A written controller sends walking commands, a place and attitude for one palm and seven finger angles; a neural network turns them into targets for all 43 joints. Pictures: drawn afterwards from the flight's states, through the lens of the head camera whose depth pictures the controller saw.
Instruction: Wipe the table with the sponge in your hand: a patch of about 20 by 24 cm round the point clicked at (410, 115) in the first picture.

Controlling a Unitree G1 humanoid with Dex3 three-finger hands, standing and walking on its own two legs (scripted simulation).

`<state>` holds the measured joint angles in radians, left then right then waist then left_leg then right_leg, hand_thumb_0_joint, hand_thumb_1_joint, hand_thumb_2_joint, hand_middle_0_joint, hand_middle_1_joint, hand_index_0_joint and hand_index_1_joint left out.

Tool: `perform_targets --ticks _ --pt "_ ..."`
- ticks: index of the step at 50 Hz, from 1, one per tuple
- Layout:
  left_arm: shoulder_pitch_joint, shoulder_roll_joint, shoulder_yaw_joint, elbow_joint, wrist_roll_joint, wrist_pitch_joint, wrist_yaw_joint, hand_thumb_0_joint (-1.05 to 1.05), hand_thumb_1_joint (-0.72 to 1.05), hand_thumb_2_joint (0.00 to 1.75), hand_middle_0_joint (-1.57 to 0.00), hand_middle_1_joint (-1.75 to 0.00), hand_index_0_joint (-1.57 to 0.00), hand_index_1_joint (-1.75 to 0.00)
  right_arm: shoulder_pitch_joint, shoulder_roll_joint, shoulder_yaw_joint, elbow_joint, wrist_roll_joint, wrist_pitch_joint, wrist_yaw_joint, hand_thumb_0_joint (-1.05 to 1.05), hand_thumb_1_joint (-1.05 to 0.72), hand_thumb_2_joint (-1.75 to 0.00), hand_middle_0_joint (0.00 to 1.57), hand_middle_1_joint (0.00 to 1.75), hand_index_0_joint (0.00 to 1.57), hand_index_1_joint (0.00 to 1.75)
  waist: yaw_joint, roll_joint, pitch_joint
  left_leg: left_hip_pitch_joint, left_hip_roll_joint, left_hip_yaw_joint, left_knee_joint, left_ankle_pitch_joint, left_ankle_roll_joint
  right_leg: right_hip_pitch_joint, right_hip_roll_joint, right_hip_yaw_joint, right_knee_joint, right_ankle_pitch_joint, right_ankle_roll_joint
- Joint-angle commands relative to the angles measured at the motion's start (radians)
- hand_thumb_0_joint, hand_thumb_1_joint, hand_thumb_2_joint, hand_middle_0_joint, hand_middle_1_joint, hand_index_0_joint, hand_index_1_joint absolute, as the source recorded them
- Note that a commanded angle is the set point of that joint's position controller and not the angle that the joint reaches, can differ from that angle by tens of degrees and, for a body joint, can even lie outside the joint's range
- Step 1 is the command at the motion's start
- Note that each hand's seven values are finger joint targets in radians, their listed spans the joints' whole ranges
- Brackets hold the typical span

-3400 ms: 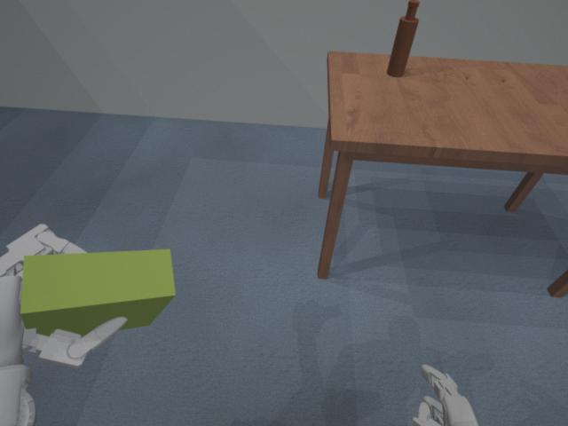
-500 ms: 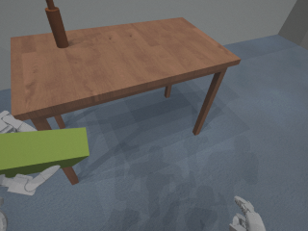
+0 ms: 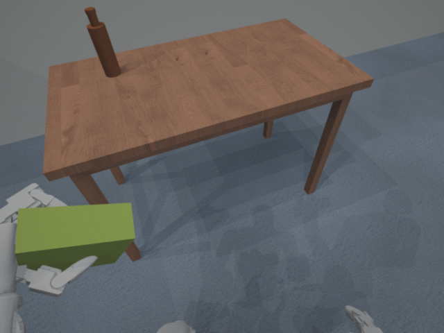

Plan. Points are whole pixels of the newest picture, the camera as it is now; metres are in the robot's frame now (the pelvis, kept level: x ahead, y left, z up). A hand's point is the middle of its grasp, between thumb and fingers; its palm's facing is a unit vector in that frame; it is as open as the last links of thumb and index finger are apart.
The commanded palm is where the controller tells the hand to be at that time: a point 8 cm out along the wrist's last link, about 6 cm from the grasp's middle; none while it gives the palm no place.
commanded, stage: take the last steps up to it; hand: left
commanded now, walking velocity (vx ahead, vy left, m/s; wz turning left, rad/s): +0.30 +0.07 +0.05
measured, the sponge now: (92, 239) +0.22 +0.20 +0.13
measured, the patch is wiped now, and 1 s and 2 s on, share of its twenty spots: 0.00 0.00 0.00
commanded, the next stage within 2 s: come to a stop and stand still in 1.38 s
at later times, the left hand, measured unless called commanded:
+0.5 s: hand (50, 174) +0.30 +0.26 +0.18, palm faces +0.38 -0.80 -0.46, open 9.3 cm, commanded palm +0.25 +0.31 +0.17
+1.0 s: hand (90, 128) +0.40 +0.24 +0.18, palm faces +0.40 -0.78 -0.49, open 9.3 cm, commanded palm +0.35 +0.29 +0.17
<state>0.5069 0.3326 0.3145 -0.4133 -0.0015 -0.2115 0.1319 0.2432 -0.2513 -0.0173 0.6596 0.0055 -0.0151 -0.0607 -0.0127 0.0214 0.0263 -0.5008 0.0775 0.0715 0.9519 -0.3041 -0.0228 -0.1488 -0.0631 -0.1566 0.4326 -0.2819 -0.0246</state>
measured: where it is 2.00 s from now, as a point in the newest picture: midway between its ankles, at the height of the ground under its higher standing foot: (230, 318)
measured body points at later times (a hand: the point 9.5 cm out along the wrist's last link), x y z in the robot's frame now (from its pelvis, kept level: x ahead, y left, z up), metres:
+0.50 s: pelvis +0.09 +0.03 +0.00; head +0.10 +0.03 +0.45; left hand +0.27 +0.30 +0.21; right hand +0.25 -0.16 -0.10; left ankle +0.07 +0.14 -0.74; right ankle +0.14 -0.10 -0.70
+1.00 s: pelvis +0.19 +0.00 +0.00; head +0.22 +0.00 +0.45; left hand +0.37 +0.28 +0.21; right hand +0.35 -0.27 -0.09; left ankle +0.25 +0.15 -0.72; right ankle +0.17 -0.08 -0.74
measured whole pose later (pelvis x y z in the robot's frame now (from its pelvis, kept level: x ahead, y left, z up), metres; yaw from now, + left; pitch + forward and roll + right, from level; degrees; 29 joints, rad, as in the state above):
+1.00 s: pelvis +0.19 +0.00 +0.00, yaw +1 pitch +1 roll +2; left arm 0.54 0.40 0.40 -0.56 -0.02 -0.24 0.16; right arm 0.23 -0.27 -0.06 0.58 0.01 -0.03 -0.06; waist -0.01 -0.02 0.04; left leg -0.41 0.09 0.13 0.66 -0.27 -0.02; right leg -0.19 -0.07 -0.18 0.49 -0.30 -0.04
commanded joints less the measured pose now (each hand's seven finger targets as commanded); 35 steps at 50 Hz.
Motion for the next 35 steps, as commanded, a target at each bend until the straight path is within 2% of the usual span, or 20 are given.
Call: perform_targets --ticks 1,4,7,8,9,10,11,13,15,16,20,24,26,28,29,30,31,32,33,35 --pt "-0.112 0.217 0.163 -0.276 -0.015 -0.075 0.054 0.0 0.1 1.3 -1.2 -1.6 -1.2 -1.6 -0.13 -0.036 -0.029 -0.195 -0.006 -0.078 -0.012 0.0 -0.9 -0.9 0.2 0.3 0.2 0.3 0.038 -0.142 -0.08 -0.009 0.001 0.073 -0.212 0.01 0.017 0.119 -0.245 0.183 -0.141 0.304 -0.123" --pt "-0.091 0.207 0.165 -0.298 -0.018 -0.062 0.065 0.0 0.1 1.3 -1.2 -1.6 -1.2 -1.6 -0.106 -0.043 -0.042 -0.209 -0.005 -0.087 -0.011 0.0 -0.9 -0.9 0.2 0.3 0.2 0.3 0.047 -0.179 -0.096 0.064 -0.012 0.103 -0.322 0.007 0.024 0.126 -0.246 0.195 -0.098 0.309 -0.126" --pt "-0.097 0.197 0.164 -0.32 -0.023 -0.061 0.073 0.0 0.1 1.3 -1.2 -1.6 -1.2 -1.6 -0.073 -0.056 -0.055 -0.211 -0.005 -0.087 -0.02 0.0 -0.9 -0.9 0.2 0.3 0.2 0.3 0.012 -0.109 -0.157 0.298 -0.041 0.14 -0.503 0.115 0.029 0.067 -0.167 0.111 0.091 0.291 -0.064" --pt "-0.113 0.187 0.151 -0.339 -0.025 -0.068 0.071 0.0 0.1 1.3 -1.2 -1.6 -1.2 -1.6 -0.062 -0.073 -0.064 -0.214 -0.001 -0.087 -0.025 0.0 -0.9 -0.9 0.2 0.3 0.2 0.3 -0.009 -0.003 -0.186 0.447 0.0 0.069 -0.537 0.148 0.053 -0.038 -0.128 0.08 0.257 0.266 -0.028" --pt "-0.11 0.181 0.153 -0.357 -0.024 -0.077 0.074 0.0 0.1 1.3 -1.2 -1.6 -1.2 -1.6 -0.073 -0.102 -0.071 -0.221 -0.001 -0.084 -0.024 0.0 -0.9 -0.9 0.2 0.3 0.2 0.3 -0.01 0.238 -0.208 0.583 0.187 -0.197 -0.567 0.258 0.137 -0.24 -0.024 0.014 0.469 -0.003 0.026" --pt "-0.102 0.179 0.13 -0.358 -0.02 -0.089 0.071 0.0 0.1 1.3 -1.2 -1.6 -1.2 -1.6 -0.077 -0.09 -0.063 -0.231 0.002 -0.089 -0.019 0.0 -0.9 -0.9 0.2 0.3 0.2 0.3 0.002 0.328 -0.188 0.639 0.348 -0.439 -0.609 0.418 0.228 -0.413 0.026 0.058 0.663 -0.349 0.034" --pt "-0.116 0.228 0.162 -0.32 -0.006 -0.09 0.069 0.0 0.1 1.3 -1.2 -1.6 -1.2 -1.6 -0.088 -0.069 -0.042 -0.216 -0.007 -0.095 -0.011 0.0 -0.9 -0.9 0.2 0.3 0.2 0.3 -0.006 0.248 -0.147 0.534 0.371 -0.469 -0.653 0.309 0.259 -0.445 0.01 0.121 0.776 -0.34 0.022" --pt "-0.149 0.215 0.156 -0.356 -0.01 -0.08 0.057 0.0 0.1 1.3 -1.2 -1.6 -1.2 -1.6 -0.098 -0.07 -0.048 -0.19 0.003 -0.099 -0.003 0.0 -0.9 -0.9 0.2 0.3 0.2 0.3 -0.006 0.181 -0.079 0.457 0.334 -0.359 -0.663 0.228 0.255 -0.512 -0.048 0.141 0.793 -0.24 0.037" --pt "-0.121 0.216 0.162 -0.423 -0.009 -0.082 0.052 0.0 0.1 1.3 -1.2 -1.6 -1.2 -1.6 -0.097 -0.068 -0.047 -0.184 0.008 -0.113 0.003 0.0 -0.9 -0.9 0.2 0.3 0.2 0.3 0.013 0.193 -0.096 0.461 0.268 -0.205 -0.651 0.265 0.212 -0.516 -0.051 0.104 0.734 -0.148 0.049" --pt "-0.092 0.194 0.146 -0.433 -0.012 -0.079 0.047 0.0 0.1 1.3 -1.2 -1.6 -1.2 -1.6 -0.102 -0.064 -0.042 -0.188 0.004 -0.119 0.006 0.0 -0.9 -0.9 0.2 0.3 0.2 0.3 0.012 0.208 -0.093 0.425 0.248 -0.159 -0.661 0.272 0.195 -0.493 -0.047 0.086 0.705 -0.115 0.054" --pt "-0.05 0.188 0.164 -0.364 -0.014 -0.066 0.037 0.0 0.1 1.3 -1.2 -1.6 -1.2 -1.6 -0.101 -0.052 -0.029 -0.185 -0.004 -0.128 0.008 0.0 -0.9 -0.9 0.2 0.3 0.2 0.3 0.013 0.213 -0.091 0.351 0.223 -0.049 -0.705 0.236 0.166 -0.369 -0.034 0.023 0.487 -0.025 0.065" --pt "-0.08 0.164 0.151 -0.229 -0.022 -0.05 0.029 0.0 0.1 1.3 -1.2 -1.6 -1.2 -1.6 -0.102 -0.05 -0.023 -0.175 -0.009 -0.118 -0.009 0.0 -0.9 -0.9 0.2 0.3 0.2 0.3 0.009 0.166 -0.058 0.306 0.246 -0.039 -0.71 0.151 0.165 -0.268 -0.008 -0.012 0.313 -0.046 0.069" --pt "-0.125 0.157 0.134 -0.219 -0.02 -0.045 0.027 0.0 0.1 1.3 -1.2 -1.6 -1.2 -1.6 -0.109 -0.051 -0.023 -0.175 -0.008 -0.116 -0.017 0.0 -0.9 -0.9 0.2 0.3 0.2 0.3 0.012 0.156 -0.065 0.325 0.226 -0.022 -0.652 0.134 0.149 -0.212 0.019 -0.042 0.211 -0.042 0.067" --pt "-0.138 0.164 0.129 -0.189 -0.017 -0.032 0.029 0.0 0.1 1.3 -1.2 -1.6 -1.2 -1.6 -0.12 -0.048 -0.019 -0.173 -0.003 -0.107 -0.019 0.0 -0.9 -0.9 0.2 0.3 0.2 0.3 0.026 0.105 -0.104 0.295 0.195 0.01 -0.486 0.132 0.127 -0.057 0.043 -0.06 0.061 0.013 0.055" --pt "-0.168 0.157 0.112 -0.2 -0.012 -0.026 0.029 0.0 0.1 1.3 -1.2 -1.6 -1.2 -1.6 -0.119 -0.042 -0.019 -0.17 0.001 -0.103 -0.017 0.0 -0.9 -0.9 0.2 0.3 0.2 0.3 0.026 0.02 -0.134 0.247 0.144 0.044 -0.329 0.114 0.107 0.036 0.01 -0.005 -0.005 0.039 0.036" --pt "-0.186 0.174 0.107 -0.211 -0.001 -0.02 0.031 0.0 0.1 1.3 -1.2 -1.6 -1.2 -1.6 -0.111 -0.018 -0.016 -0.173 0.006 -0.098 -0.013 0.0 -0.9 -0.9 0.2 0.3 0.2 0.3 0.023 -0.167 -0.167 0.119 0.061 0.103 -0.07 0.027 0.079 0.127 -0.152 0.231 -0.073 0.018 -0.038" --pt "-0.2 0.226 0.138 -0.231 -0.004 -0.017 0.038 0.0 0.1 1.3 -1.2 -1.6 -1.2 -1.6 -0.17 -0.018 -0.008 -0.203 0.002 -0.101 -0.012 0.0 -0.9 -0.9 0.2 0.3 0.2 0.3 0.04 -0.344 -0.13 -0.152 -0.051 0.055 0.175 -0.268 0.038 0.206 -0.355 0.624 -0.15 0.136 -0.146" --pt "-0.228 0.233 0.153 -0.248 -0.012 -0.025 0.041 0.0 0.1 1.3 -1.2 -1.6 -1.2 -1.6 -0.16 -0.043 -0.013 -0.187 -0.006 -0.103 -0.008 0.0 -0.9 -0.9 0.2 0.3 0.2 0.3 0.032 -0.261 -0.119 -0.167 -0.022 -0.071 0.292 -0.231 0.025 0.144 -0.407 0.648 -0.192 0.039 -0.156" --pt "-0.235 0.213 0.131 -0.267 -0.019 -0.038 0.03 0.0 0.1 1.3 -1.2 -1.6 -1.2 -1.6 -0.135 -0.055 -0.032 -0.172 -0.003 -0.105 0.0 0.0 -0.9 -0.9 0.2 0.3 0.2 0.3 0.019 -0.217 -0.105 -0.147 0.003 -0.104 0.323 -0.152 0.016 0.092 -0.368 0.602 -0.21 -0.076 -0.136" --pt "-0.186 0.273 0.195 -0.329 -0.016 -0.052 0.035 0.0 0.1 1.3 -1.2 -1.6 -1.2 -1.6 -0.154 -0.058 -0.024 -0.16 -0.003 -0.081 0.006 0.0 -0.9 -0.9 0.2 0.3 0.2 0.3 0.02 -0.093 -0.099 -0.165 0.036 -0.1 0.339 -0.062 -0.004 0.06 -0.33 0.444 -0.172 0.005 -0.146"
